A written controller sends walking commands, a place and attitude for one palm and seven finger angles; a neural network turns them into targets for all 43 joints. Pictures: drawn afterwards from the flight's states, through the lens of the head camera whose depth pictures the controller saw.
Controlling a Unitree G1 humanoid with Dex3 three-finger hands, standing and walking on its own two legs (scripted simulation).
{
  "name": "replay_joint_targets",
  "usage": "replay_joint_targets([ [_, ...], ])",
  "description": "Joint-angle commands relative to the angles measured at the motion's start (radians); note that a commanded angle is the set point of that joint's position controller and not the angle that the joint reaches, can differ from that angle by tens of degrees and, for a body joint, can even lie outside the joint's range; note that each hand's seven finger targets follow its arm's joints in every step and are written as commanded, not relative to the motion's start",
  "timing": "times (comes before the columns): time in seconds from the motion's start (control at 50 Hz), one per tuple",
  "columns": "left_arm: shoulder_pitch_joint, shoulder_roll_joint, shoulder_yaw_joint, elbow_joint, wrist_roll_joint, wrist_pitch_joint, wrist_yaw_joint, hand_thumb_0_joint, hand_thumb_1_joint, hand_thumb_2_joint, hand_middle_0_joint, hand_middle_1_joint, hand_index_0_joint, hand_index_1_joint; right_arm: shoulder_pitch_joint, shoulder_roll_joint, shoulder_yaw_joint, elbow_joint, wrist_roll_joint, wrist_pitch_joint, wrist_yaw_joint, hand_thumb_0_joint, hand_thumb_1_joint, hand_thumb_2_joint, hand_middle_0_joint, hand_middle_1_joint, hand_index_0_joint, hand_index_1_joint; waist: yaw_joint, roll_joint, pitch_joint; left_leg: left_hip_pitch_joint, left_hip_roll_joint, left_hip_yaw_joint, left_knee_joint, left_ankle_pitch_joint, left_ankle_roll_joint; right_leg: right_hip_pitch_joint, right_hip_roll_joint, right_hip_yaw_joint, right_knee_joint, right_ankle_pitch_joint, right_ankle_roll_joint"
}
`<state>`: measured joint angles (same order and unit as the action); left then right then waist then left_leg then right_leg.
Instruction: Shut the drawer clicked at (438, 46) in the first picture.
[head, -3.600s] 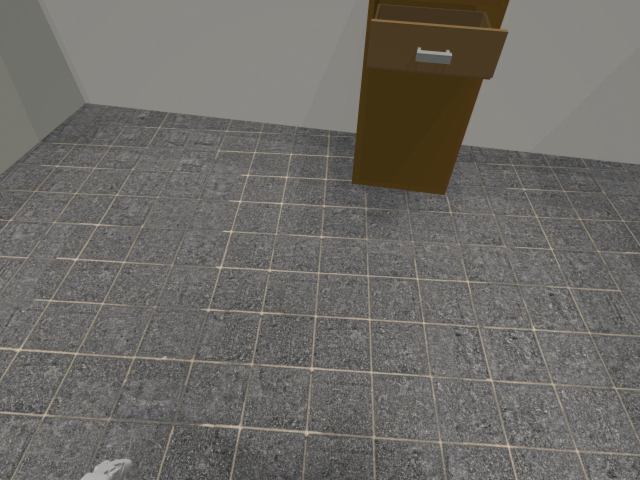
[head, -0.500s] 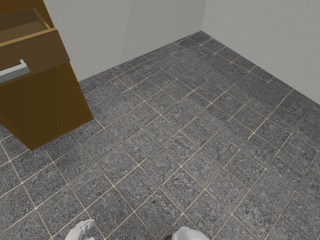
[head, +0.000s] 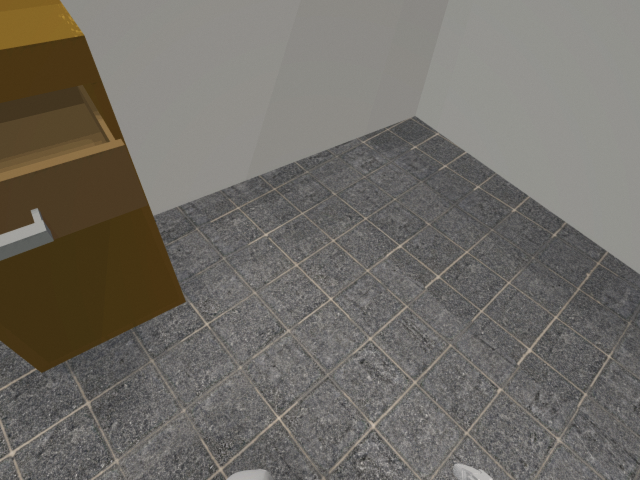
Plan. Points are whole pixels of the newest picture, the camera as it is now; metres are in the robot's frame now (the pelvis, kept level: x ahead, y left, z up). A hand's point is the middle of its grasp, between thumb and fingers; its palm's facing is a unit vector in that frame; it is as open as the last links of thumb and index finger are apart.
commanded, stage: turn to face it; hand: left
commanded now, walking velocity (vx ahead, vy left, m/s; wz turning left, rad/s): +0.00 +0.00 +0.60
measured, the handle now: (6, 235) +0.40 +0.53 +0.00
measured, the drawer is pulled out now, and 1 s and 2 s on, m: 0.21 0.21 0.21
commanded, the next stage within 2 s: take the last steps up to it in 1.02 s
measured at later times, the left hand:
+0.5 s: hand out of the picture +0.13 +0.19 -0.13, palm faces +0.27 -0.93 -0.26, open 7.4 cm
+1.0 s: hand out of the picture -0.11 +0.15 -0.17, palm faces +0.58 -0.77 -0.27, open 7.4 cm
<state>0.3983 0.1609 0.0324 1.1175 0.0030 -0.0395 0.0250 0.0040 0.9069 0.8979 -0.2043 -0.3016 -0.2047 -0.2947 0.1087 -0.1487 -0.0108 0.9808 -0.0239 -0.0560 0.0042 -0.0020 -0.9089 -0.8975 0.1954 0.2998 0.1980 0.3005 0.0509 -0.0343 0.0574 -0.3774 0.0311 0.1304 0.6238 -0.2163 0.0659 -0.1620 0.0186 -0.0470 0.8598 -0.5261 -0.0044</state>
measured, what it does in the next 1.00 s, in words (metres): steps on the spot, turning left: right foot, then left foot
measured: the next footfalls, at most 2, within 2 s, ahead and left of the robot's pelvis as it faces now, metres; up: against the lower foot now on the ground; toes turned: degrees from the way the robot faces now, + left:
right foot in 0.50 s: +0.10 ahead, -0.15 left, +0.00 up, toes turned +15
left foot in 0.96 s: -0.03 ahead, +0.08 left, +0.00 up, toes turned +37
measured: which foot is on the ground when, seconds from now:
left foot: down 0.00-0.50, up 0.52-0.94, down 0.96-1.00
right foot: up 0.00-0.48, down 0.50-0.96, up 0.98-1.00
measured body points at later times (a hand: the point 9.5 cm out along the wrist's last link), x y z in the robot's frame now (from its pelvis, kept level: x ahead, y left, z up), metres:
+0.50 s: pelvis +0.04 -0.04 +0.01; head +0.07 -0.04 +0.46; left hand +0.11 +0.24 -0.11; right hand +0.11 -0.28 -0.15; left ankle +0.07 +0.08 -0.72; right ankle +0.06 -0.16 -0.72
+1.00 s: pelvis +0.02 -0.03 +0.00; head +0.05 +0.01 +0.45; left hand -0.14 +0.19 -0.15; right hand +0.27 -0.17 -0.12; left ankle -0.06 +0.06 -0.73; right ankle +0.06 -0.16 -0.71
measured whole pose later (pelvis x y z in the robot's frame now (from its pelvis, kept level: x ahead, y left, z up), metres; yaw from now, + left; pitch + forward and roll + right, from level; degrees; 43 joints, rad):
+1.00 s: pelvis +0.02 -0.03 +0.00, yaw +33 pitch +0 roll +1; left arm 0.30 0.26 0.06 0.97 0.02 0.05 0.02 0.00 0.90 0.90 -0.21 -0.30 -0.21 -0.30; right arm 0.09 -0.25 -0.05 0.90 -0.02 0.03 0.02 0.00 -0.91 -0.90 0.19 0.30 0.20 0.30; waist 0.05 -0.05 0.10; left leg -0.27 0.02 0.08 0.61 -0.35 0.01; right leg -0.31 -0.17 -0.18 0.80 -0.49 0.06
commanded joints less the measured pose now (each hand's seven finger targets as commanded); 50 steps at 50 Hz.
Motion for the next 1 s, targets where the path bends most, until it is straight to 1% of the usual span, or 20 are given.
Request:
replay_joint_targets([
  [0.0,-0.039,0.090,0.020,-0.092,0.009,-0.004,0.016,0.000,0.900,0.900,-0.200,-0.300,-0.200,-0.300,0.205,-0.175,-0.038,0.019,0.011,0.015,-0.033,0.000,-0.900,-0.900,0.200,0.300,0.200,0.300,-0.075,0.167,-0.075,0.277,0.335,-0.396,-0.271,0.741,0.176,-0.334,-0.090,0.058,0.368,-0.010,0.045],
  [0.08,-0.035,0.069,0.036,-0.103,0.012,0.040,0.000,0.000,0.900,0.900,-0.200,-0.300,-0.200,-0.300,0.120,-0.165,-0.045,-0.015,0.012,0.026,-0.028,0.000,-0.900,-0.900,0.200,0.300,0.200,0.300,-0.024,0.132,-0.059,0.099,0.212,-0.287,-0.336,0.419,0.106,-0.249,-0.098,0.033,0.255,0.126,0.065],
  [0.2,-0.135,0.086,0.060,-0.176,0.018,0.067,0.000,0.000,0.900,0.900,-0.200,-0.300,-0.200,-0.300,0.132,-0.203,-0.077,-0.051,0.004,0.050,-0.018,0.000,-0.900,-0.900,0.200,0.300,0.200,0.300,-0.047,0.169,-0.082,0.090,0.183,-0.385,-0.381,0.042,0.107,-0.316,-0.097,0.037,0.161,0.188,0.088],
  [0.32,-0.262,0.098,0.059,-0.254,0.012,0.062,0.001,0.000,0.900,0.900,-0.200,-0.300,-0.200,-0.300,0.192,-0.231,-0.100,-0.056,-0.004,0.064,-0.019,0.000,-0.900,-0.900,0.200,0.300,0.200,0.300,-0.089,0.188,-0.102,0.176,0.183,-0.503,-0.320,0.139,0.125,-0.312,-0.058,0.049,-0.006,0.109,0.083],
  [0.4,-0.228,0.109,0.056,-0.267,0.000,0.056,0.006,0.000,0.900,0.900,-0.200,-0.300,-0.200,-0.300,0.174,-0.246,-0.111,-0.078,-0.003,0.074,-0.016,0.000,-0.900,-0.900,0.200,0.300,0.200,0.300,-0.072,0.217,-0.134,0.138,0.152,-0.538,-0.257,0.292,0.106,-0.156,-0.015,0.048,-0.198,0.121,0.067],
  [0.44,-0.167,0.129,0.062,-0.260,-0.003,0.048,0.011,0.000,0.900,0.900,-0.200,-0.300,-0.200,-0.300,0.145,-0.239,-0.113,-0.095,0.005,0.078,-0.012,0.000,-0.900,-0.900,0.200,0.300,0.200,0.300,-0.037,0.180,-0.159,0.065,0.101,-0.517,-0.201,0.245,0.049,0.011,-0.025,0.039,-0.433,0.267,0.056],
  [0.46,-0.135,0.178,0.070,-0.257,0.003,0.042,0.017,0.000,0.900,0.900,-0.200,-0.300,-0.200,-0.300,0.147,-0.205,-0.111,-0.104,0.013,0.079,-0.006,0.000,-0.900,-0.900,0.200,0.300,0.200,0.300,-0.025,0.076,-0.177,-0.061,0.047,-0.456,-0.109,0.112,-0.008,0.161,-0.131,0.122,-0.548,0.296,0.025],
  [0.48,-0.141,0.277,0.085,-0.265,0.019,0.034,0.025,0.000,0.900,0.900,-0.200,-0.300,-0.200,-0.300,0.159,-0.134,-0.100,-0.127,0.021,0.080,-0.004,0.000,-0.900,-0.900,0.200,0.300,0.200,0.300,-0.025,-0.232,-0.164,-0.272,-0.092,-0.241,0.118,-0.213,-0.099,0.270,-0.411,0.376,-0.621,0.351,-0.067],
  [0.5,-0.166,0.287,0.076,-0.286,0.016,0.039,0.024,0.000,0.900,0.900,-0.200,-0.300,-0.200,-0.300,0.136,-0.175,-0.107,-0.138,0.004,0.080,-0.007,0.000,-0.900,-0.900,0.200,0.300,0.200,0.300,-0.027,-0.206,-0.128,-0.259,-0.085,-0.184,0.332,-0.364,-0.107,0.107,-0.525,0.389,-0.598,0.496,-0.143],
  [0.52,-0.226,0.239,0.068,-0.300,0.015,0.035,0.025,0.000,0.900,0.900,-0.200,-0.300,-0.200,-0.300,0.141,-0.183,-0.111,-0.127,0.000,0.091,-0.001,0.000,-0.900,-0.900,0.200,0.300,0.200,0.300,-0.060,-0.115,-0.092,-0.236,-0.050,-0.212,0.472,-0.299,-0.106,0.028,-0.467,0.284,-0.582,0.539,-0.154],
  [0.56,-0.295,0.190,0.050,-0.311,0.011,0.030,0.020,0.000,0.900,0.900,-0.200,-0.300,-0.200,-0.300,0.166,-0.168,-0.109,-0.087,-0.002,0.112,0.009,0.000,-0.900,-0.900,0.200,0.300,0.200,0.300,-0.103,-0.112,-0.030,-0.223,-0.015,-0.179,0.590,-0.201,-0.127,-0.029,-0.360,0.140,-0.551,0.578,-0.112],
  [0.6,-0.278,0.173,0.045,-0.310,0.013,0.026,0.018,0.000,0.900,0.900,-0.200,-0.300,-0.200,-0.300,0.168,-0.155,-0.101,-0.091,0.000,0.114,0.017,0.000,-0.900,-0.900,0.200,0.300,0.200,0.300,-0.101,-0.120,-0.015,-0.232,-0.004,-0.144,0.598,-0.158,-0.140,-0.004,-0.327,0.046,-0.520,0.678,-0.095],
  [0.7,-0.140,0.213,0.053,-0.268,0.021,0.030,0.015,0.000,0.900,0.900,-0.200,-0.300,-0.200,-0.300,0.041,-0.152,-0.087,-0.127,0.002,0.121,0.019,0.000,-0.900,-0.900,0.200,0.300,0.200,0.300,-0.030,-0.153,-0.007,-0.204,0.011,-0.095,0.452,-0.196,-0.154,0.064,-0.354,0.018,-0.498,0.729,-0.113],
  [0.82,-0.093,0.261,0.062,-0.242,0.030,0.040,0.009,0.000,0.900,0.900,-0.200,-0.300,-0.200,-0.300,-0.028,-0.146,-0.064,-0.145,0.011,0.109,0.020,0.000,-0.900,-0.900,0.200,0.300,0.200,0.300,-0.003,-0.200,-0.054,-0.053,-0.007,-0.037,0.198,-0.232,-0.127,0.072,-0.371,-0.008,-0.447,0.788,-0.119],
  [0.86,-0.097,0.271,0.067,-0.233,0.030,0.042,0.008,0.000,0.900,0.900,-0.200,-0.300,-0.200,-0.300,-0.004,-0.150,-0.060,-0.141,0.013,0.099,0.016,0.000,-0.900,-0.900,0.200,0.300,0.200,0.300,-0.012,-0.206,-0.096,0.022,-0.018,-0.018,0.063,-0.201,-0.113,0.094,-0.369,-0.020,-0.392,0.826,-0.102],
  [0.9,-0.117,0.266,0.069,-0.223,0.017,0.046,0.006,0.000,0.900,0.900,-0.200,-0.300,-0.200,-0.300,0.077,-0.181,-0.064,-0.118,0.010,0.085,0.012,0.000,-0.900,-0.900,0.200,0.300,0.200,0.300,-0.064,-0.146,-0.144,0.205,-0.019,-0.014,-0.181,0.001,-0.096,0.042,-0.333,-0.087,-0.258,0.787,-0.036],
  [0.92,-0.107,0.232,0.062,-0.237,0.007,0.049,0.002,0.000,0.900,0.900,-0.200,-0.300,-0.200,-0.300,0.133,-0.261,-0.082,-0.104,0.003,0.072,0.008,0.000,-0.900,-0.900,0.200,0.300,0.200,0.300,-0.096,0.038,-0.210,0.413,0.109,-0.143,-0.246,0.248,-0.050,-0.113,-0.274,-0.130,-0.083,0.595,0.022],
  [0.94,-0.128,0.157,0.038,-0.274,0.004,0.052,-0.005,0.000,0.900,0.900,-0.200,-0.300,-0.200,-0.300,0.184,-0.368,-0.107,-0.100,0.005,0.068,0.001,0.000,-0.900,-0.900,0.200,0.300,0.200,0.300,-0.125,0.335,-0.215,0.522,0.373,-0.472,-0.245,0.705,0.085,-0.391,-0.142,-0.117,0.120,-0.077,0.088],
  [0.96,-0.160,0.171,0.034,-0.275,0.011,0.068,0.005,0.000,0.900,0.900,-0.200,-0.300,-0.200,-0.300,0.201,-0.374,-0.101,-0.081,0.010,0.079,-0.005,0.000,-0.900,-0.900,0.200,0.300,0.200,0.300,-0.127,0.257,-0.211,0.438,0.408,-0.415,-0.222,0.778,0.160,-0.363,-0.149,-0.007,0.200,-0.146,0.074],
  [0.98,-0.179,0.164,0.034,-0.282,0.013,0.071,0.003,0.000,0.900,0.900,-0.200,-0.300,-0.200,-0.300,0.165,-0.345,-0.094,-0.094,0.006,0.078,-0.014,0.000,-0.900,-0.900,0.200,0.300,0.200,0.300,-0.110,0.176,-0.135,0.383,0.385,-0.362,-0.231,0.756,0.164,-0.385,-0.159,0.000,0.240,-0.089,0.070],
])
